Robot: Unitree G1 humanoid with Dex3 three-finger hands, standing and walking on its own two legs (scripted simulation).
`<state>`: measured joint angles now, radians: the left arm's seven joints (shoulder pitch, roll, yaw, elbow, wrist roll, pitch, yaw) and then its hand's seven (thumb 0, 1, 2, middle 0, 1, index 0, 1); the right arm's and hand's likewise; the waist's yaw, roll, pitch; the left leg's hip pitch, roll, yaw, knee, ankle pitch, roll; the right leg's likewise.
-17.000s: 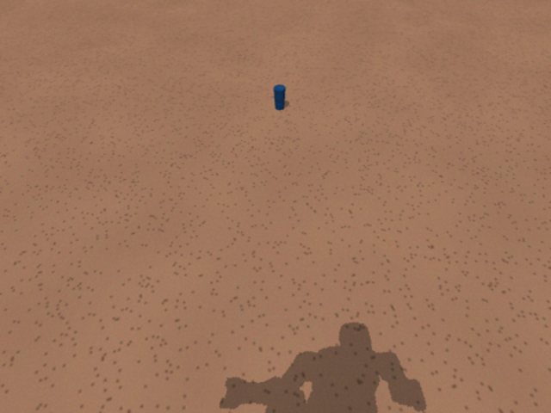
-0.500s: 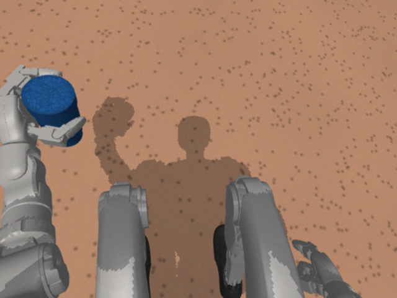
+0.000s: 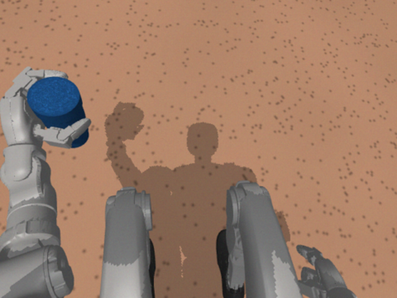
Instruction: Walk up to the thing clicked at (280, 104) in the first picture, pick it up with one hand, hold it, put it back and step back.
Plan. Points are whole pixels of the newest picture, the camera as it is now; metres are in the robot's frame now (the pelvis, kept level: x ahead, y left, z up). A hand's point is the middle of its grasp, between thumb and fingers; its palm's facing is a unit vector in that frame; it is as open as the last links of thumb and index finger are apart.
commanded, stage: lift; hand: left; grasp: from the side
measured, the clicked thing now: (65, 118) +0.45 +0.25 -0.03
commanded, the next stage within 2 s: hold in 1.86 s
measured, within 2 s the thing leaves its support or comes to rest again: neither
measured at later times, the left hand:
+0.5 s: hand (18, 85) +0.41 +0.24 +0.14, palm faces +0.16 -0.99 -0.03, open 10.2 cm
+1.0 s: hand out of the picture +0.39 +0.23 +0.29, palm faces +0.18 -0.98 -0.02, open 10.2 cm
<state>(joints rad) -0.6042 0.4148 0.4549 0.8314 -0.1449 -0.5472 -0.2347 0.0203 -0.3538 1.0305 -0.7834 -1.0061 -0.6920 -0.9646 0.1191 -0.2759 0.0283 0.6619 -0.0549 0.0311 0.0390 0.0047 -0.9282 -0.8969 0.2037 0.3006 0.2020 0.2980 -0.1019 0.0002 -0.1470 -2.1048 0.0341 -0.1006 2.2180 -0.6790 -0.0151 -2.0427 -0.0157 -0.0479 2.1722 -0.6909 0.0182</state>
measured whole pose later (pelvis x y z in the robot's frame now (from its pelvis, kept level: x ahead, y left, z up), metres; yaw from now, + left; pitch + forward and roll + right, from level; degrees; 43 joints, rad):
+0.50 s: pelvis +0.01 +0.00 +0.11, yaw +1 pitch +30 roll -4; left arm -0.35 0.31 0.32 0.42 -0.19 -0.32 -0.15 0.02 -0.36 1.03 -0.79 -1.00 -0.70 -0.96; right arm 0.13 -0.25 0.00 0.59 0.03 0.01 -0.02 0.01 -0.91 -0.89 0.20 0.30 0.20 0.30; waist -0.04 0.02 -0.20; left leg -1.75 0.04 -0.07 1.87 -0.66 -0.01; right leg -1.69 -0.02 -0.05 1.82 -0.66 0.02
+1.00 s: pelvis +0.05 +0.01 +0.25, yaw +4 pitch +20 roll -4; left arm -0.14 0.25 0.20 0.29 -0.18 -0.26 -0.06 0.02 -0.36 1.03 -0.79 -1.00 -0.69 -0.96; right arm 0.20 -0.24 0.00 0.59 0.04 -0.05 -0.04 0.01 -0.91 -0.89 0.20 0.30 0.20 0.30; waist -0.04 0.02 -0.16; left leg -1.16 0.04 -0.05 1.38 -0.57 0.00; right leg -1.10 -0.02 -0.05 1.32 -0.56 0.03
